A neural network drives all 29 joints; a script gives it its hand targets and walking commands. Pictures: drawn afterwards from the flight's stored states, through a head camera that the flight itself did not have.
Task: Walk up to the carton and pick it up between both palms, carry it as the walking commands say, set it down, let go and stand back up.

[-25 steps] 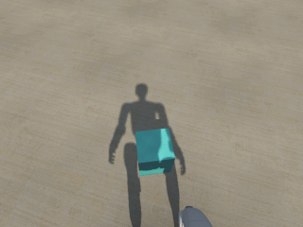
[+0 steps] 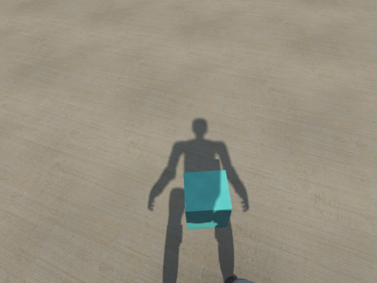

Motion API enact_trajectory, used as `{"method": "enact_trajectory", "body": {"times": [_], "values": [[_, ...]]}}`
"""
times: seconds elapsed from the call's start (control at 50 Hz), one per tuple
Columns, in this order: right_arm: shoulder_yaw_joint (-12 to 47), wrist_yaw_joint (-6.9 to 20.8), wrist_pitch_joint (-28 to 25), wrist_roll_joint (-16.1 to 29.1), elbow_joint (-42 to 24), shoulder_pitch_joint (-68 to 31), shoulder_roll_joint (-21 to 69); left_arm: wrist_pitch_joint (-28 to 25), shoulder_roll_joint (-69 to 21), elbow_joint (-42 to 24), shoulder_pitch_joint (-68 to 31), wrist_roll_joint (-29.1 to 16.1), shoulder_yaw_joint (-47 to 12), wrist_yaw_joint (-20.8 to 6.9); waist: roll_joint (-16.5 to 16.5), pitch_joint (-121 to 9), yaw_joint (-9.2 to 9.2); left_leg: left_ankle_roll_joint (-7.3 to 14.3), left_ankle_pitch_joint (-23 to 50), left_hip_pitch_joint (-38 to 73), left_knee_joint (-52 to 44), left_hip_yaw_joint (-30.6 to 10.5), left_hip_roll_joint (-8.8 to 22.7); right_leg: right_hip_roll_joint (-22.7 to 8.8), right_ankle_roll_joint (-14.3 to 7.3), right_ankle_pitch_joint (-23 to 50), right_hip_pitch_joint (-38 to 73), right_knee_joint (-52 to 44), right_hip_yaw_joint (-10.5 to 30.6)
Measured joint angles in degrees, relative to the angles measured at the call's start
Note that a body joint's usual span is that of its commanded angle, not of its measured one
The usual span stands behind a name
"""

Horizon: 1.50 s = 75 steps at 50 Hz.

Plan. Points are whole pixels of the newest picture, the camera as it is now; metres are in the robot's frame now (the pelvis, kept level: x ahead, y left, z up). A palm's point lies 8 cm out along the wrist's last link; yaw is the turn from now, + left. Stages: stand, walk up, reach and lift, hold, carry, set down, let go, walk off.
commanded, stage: walk up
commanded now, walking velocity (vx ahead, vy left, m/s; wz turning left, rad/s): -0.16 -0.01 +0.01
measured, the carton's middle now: (205, 200) +0.57 -0.03 -0.64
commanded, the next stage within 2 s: none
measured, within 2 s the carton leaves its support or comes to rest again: neither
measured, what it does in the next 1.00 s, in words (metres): steps on the spot: left foot, then right foot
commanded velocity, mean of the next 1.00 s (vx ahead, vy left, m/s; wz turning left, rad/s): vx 0.09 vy -0.04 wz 0.01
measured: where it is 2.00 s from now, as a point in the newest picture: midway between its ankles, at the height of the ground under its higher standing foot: outside the picture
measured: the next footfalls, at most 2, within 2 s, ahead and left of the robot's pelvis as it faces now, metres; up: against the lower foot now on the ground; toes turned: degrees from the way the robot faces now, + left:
left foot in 0.06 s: +0.00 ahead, +0.14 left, +0.00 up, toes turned +3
right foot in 0.42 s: -0.06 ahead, -0.08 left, +0.00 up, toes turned -4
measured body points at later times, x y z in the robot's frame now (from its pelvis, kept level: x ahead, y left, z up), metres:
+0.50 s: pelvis -0.03 +0.03 +0.01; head -0.04 +0.02 +0.46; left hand -0.07 +0.27 -0.15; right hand -0.02 -0.21 -0.15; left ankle -0.04 +0.14 -0.72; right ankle -0.10 -0.08 -0.73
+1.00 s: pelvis +0.01 +0.05 +0.01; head +0.02 +0.06 +0.46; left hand +0.03 +0.29 -0.15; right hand +0.01 -0.20 -0.13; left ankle +0.05 +0.15 -0.73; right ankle -0.03 -0.08 -0.67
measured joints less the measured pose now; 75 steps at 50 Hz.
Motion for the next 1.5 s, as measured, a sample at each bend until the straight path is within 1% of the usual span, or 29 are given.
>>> {"method": "enact_trajectory", "body": {"times": [0.06, 0.08, 0.12, 0.14, 0.18, 0.22, 0.28, 0.36, 0.42, 0.48, 0.56, 0.62, 0.68, 0.72, 0.78, 0.82, 0.88, 0.9, 0.92, 0.96, 1.02, 1.06, 1.16, 1.2, 1.24, 1.28, 1.3, 1.38, 1.5], "values": [[0.5, 0.2, -1.2, 0.2, -0.6, 1.0, 0.5, 1.1, 0.6, -0.3, 0.2, -0.4, 0.4, -0.2, -0.8, -0.5, -0.25, 1.2, 5.4, 5.6, -13.3, 1.3, 0.0, 0.1, 1.1, 0.9, -1.8, 1.3, -0.2], [0.6, 0.2, -1.7, -0.1, -0.6, 1.5, 0.9, 1.4, 0.9, -0.3, 0.3, -0.4, 0.6, -0.4, -1.5, -0.3, -0.30, 2.1, 7.0, 5.8, -14.4, 1.5, -0.1, 0.0, 1.2, -3.1, -3.0, 3.7, 0.1], [1.2, 0.4, -2.3, -0.8, -0.5, 3.2, 1.8, 2.5, 1.1, -0.2, 1.3, -0.6, 0.9, -0.4, -2.0, -0.8, -0.69, 3.6, 8.4, 5.3, -14.1, 1.5, 0.5, 2.9, 1.2, -14.4, -5.0, 10.5, 4.0], [1.5, 0.5, -2.5, -0.9, -0.2, 4.1, 2.2, 2.9, 1.0, -0.1, 1.7, -0.6, 1.0, -0.6, -2.0, -1.3, -0.86, 3.9, 9.3, 5.8, -15.4, 1.4, 1.0, 4.5, 0.9, -15.7, -5.6, 14.2, 5.9], [2.0, 0.5, -3.0, -0.7, 0.8, 5.7, 2.8, 2.7, 0.7, 0.6, 2.8, -0.4, 1.0, -1.5, -2.0, -2.3, -0.84, 4.1, 12.0, 7.5, -19.7, 1.3, 1.4, 6.2, 0.2, -14.7, -5.1, 19.5, 7.3], [2.3, 0.4, -3.6, -0.1, 1.7, 6.5, 3.2, 2.2, 0.3, 1.8, 4.3, 0.0, 0.9, -2.1, -1.9, -3.3, -0.56, 4.3, 14.4, 9.1, -23.8, 1.3, 1.3, 6.3, 0.2, -13.5, -2.8, 21.5, 6.5], [2.6, 0.0, -4.5, 0.3, 2.4, 6.4, 4.1, 1.5, -0.4, 3.5, 6.5, -0.5, 0.7, -2.1, -2.0, -4.0, -0.17, 4.7, 16.3, 10.3, -26.9, 1.6, 0.6, 5.5, 1.1, -13.4, 4.0, 15.1, 5.0], [2.1, -0.1, -4.8, -0.4, 2.7, 5.7, 4.6, 0.5, -1.5, 5.6, 8.2, -0.9, 0.2, -1.0, -1.6, -4.3, -0.51, 5.1, 15.4, 8.9, -24.8, 2.3, -0.4, 5.5, 1.1, -16.3, 13.2, 2.1, 3.1], [1.2, 0.2, -4.5, -0.4, 3.0, 6.8, 4.0, -0.7, -2.4, 6.7, 9.7, -0.4, -0.2, -0.7, -0.5, -4.9, -1.31, 4.9, 13.2, 7.0, -21.2, 2.9, -0.5, 6.1, -0.4, -15.4, 17.4, -3.1, 1.7], [0.7, 0.6, -4.5, -0.2, 3.8, 8.3, 3.2, -2.4, -3.7, 7.5, 10.9, -0.7, -0.7, -0.7, 1.6, -4.3, -1.52, 4.3, 8.3, 5.2, -15.8, 2.6, 0.5, 7.0, -1.3, -14.2, 18.3, -3.3, 1.0], [0.3, 1.4, -5.2, -0.8, 3.5, 7.3, 3.1, -3.7, -5.0, 8.9, 13.4, -0.5, -1.2, -0.5, 1.4, -3.0, -0.70, 3.4, 3.5, 0.3, -5.1, 3.8, 1.0, 6.4, -1.2, -13.8, 21.0, -6.4, 1.0], [0.0, 1.8, -5.8, -0.8, 2.6, 4.9, 3.3, -4.0, -5.6, 10.3, 14.9, -0.5, -1.5, -0.4, 0.8, -1.6, -0.29, 3.1, 4.2, -1.7, -4.2, 4.7, 1.6, 5.8, -0.7, -13.5, 22.8, -8.1, 1.1], [0.1, 1.4, -6.1, -0.3, 2.0, 2.5, 3.8, -3.9, -6.1, 11.4, 15.6, -0.6, -2.0, -0.5, 0.2, -0.2, 0.12, 3.2, 9.6, -0.6, -10.8, 5.4, 1.5, 5.3, 0.2, -15.0, 23.6, -6.9, 1.2], [0.4, 0.8, -6.6, 0.1, 1.8, 1.5, 3.8, -3.8, -6.6, 11.7, 15.7, -1.2, -2.3, -0.5, 0.7, 0.6, 0.42, 4.2, 21.0, 2.2, -18.0, 5.3, 1.5, 5.5, 0.9, -17.0, 23.0, -3.7, 1.3], [1.3, 0.4, -7.0, 0.2, 2.1, 1.2, 5.0, -2.8, -5.9, 11.2, 13.8, -2.3, -2.5, 0.2, -0.9, 1.0, 0.55, 6.1, 16.0, 2.7, -17.4, 6.3, 0.6, 4.4, 1.4, -23.0, 19.0, 5.0, 2.0], [1.8, 0.0, -6.4, 0.1, 2.6, 1.7, 5.8, -1.7, -5.6, 10.7, 11.9, -1.9, -2.3, 0.4, -1.2, 0.8, 0.24, 6.6, 15.4, 3.4, -18.2, 6.5, 0.5, 4.4, 1.2, -25.6, 16.7, 7.9, 2.4], [2.5, -0.6, -5.4, -0.1, 3.7, 2.5, 6.6, -0.9, -5.1, 9.8, 9.0, -1.2, -2.0, 0.2, -1.3, 0.5, -0.19, 6.5, 16.7, 4.6, -20.3, 6.8, 0.0, 4.0, 1.2, -19.7, 15.5, 4.3, 2.5], [2.3, -0.8, -5.0, -0.2, 4.0, 2.9, 6.6, -0.7, -5.0, 9.6, 8.5, -0.5, -1.7, -0.3, -1.2, 0.0, -0.34, 6.5, 16.1, 4.3, -20.0, 7.0, 0.2, 4.0, 0.9, -20.9, 14.3, 5.0, 2.0], [1.9, -0.9, -4.6, -0.3, 4.2, 3.5, 6.3, -0.2, -4.6, 9.2, 8.2, 0.5, -1.2, -1.2, -0.9, -0.8, -0.60, 6.5, 14.7, 3.9, -19.5, 7.1, 0.6, 4.4, 0.6, -23.1, 11.9, 9.5, 1.6], [0.9, -1.1, -4.1, -0.5, 4.6, 5.5, 5.3, 0.6, -3.6, 7.6, 7.0, 1.5, -0.5, -3.0, -0.3, -2.1, -1.13, 6.2, 13.9, 3.7, -20.3, 6.6, 1.5, 4.9, 1.0, -21.1, 5.6, 20.8, 0.9], [-0.2, -0.9, -4.6, -0.8, 5.8, 9.1, 3.2, -0.3, -2.4, 5.0, 4.3, 1.5, 0.4, -4.2, 0.9, -3.4, -1.84, 5.0, 18.2, 4.9, -24.7, 5.7, 3.0, 4.3, 1.7, -15.7, -0.1, 26.4, 0.4], [-0.7, -0.9, -4.9, -1.1, 6.4, 11.1, 2.2, -0.5, -1.8, 3.6, 3.1, 1.4, 0.8, -4.5, 1.2, -4.0, -2.27, 4.2, 20.4, 5.6, -26.5, 5.2, 3.9, 3.7, 1.9, -14.3, -1.4, 24.8, 0.8], [-1.7, -1.0, -4.6, -1.1, 6.4, 13.2, 0.4, 0.0, -1.7, 0.9, 1.8, 0.9, 0.9, -5.3, 1.7, -4.8, -3.31, 2.1, 20.0, 6.1, -27.6, 4.5, 5.9, 2.7, 2.6, -13.4, 0.2, 13.7, 0.6], [-2.0, -0.9, -4.4, -0.9, 6.1, 13.2, -0.2, -0.3, -1.9, 0.4, 2.0, 0.5, 0.6, -5.2, 2.0, -4.8, -3.69, 1.1, 19.1, 5.8, -26.6, 4.3, 6.7, 2.8, 2.3, -12.6, 2.9, 7.7, -0.2], [-2.2, -0.4, -4.1, -0.9, 5.8, 13.0, -0.2, -1.2, -1.7, 0.4, 3.0, 0.3, 0.4, -4.5, 1.1, -4.9, -3.59, 1.0, 13.4, 4.1, -21.6, 4.4, 7.2, 2.9, 1.8, -13.9, 7.3, 0.8, -0.7], [-2.0, 0.2, -3.7, -1.6, 5.2, 12.1, -0.2, -2.5, -2.4, 1.3, 4.3, 0.2, -0.1, -3.3, 1.3, -4.6, -2.65, 2.4, 2.4, -0.4, -9.5, 2.4, 7.0, 3.5, 0.6, -8.9, 7.4, 0.3, -0.9], [-1.8, 0.6, -3.6, -1.7, 4.8, 11.4, -0.1, -2.9, -3.0, 2.1, 5.3, 0.1, -0.4, -2.7, 1.5, -4.6, -2.34, 3.1, 2.0, -2.8, -3.6, 0.9, 6.0, 3.6, -0.1, -8.6, 7.8, 0.4, -1.1], [-1.3, 2.5, -4.3, -1.3, 3.5, 7.9, 0.6, -4.2, -4.4, 4.6, 10.3, -0.4, -1.4, -2.4, 1.9, -4.5, -1.07, 3.5, 10.4, -8.6, 8.9, 0.8, 3.4, 3.8, -1.5, -7.6, 12.6, -5.9, -1.0], [-1.5, 3.3, -3.7, -1.3, 3.5, 5.2, 1.3, -6.7, -6.0, 6.9, 15.8, -0.6, -1.8, -1.9, 3.2, -3.6, 0.27, 2.3, 17.4, -11.0, 10.3, 2.0, 2.4, 4.1, -1.9, -7.6, 18.2, -11.2, -1.1]]}}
